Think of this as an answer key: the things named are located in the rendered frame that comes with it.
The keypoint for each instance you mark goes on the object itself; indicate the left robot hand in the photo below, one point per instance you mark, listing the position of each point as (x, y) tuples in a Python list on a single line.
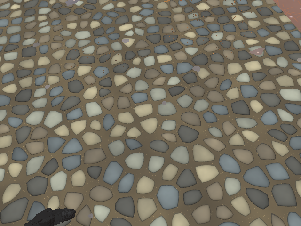
[(51, 217)]

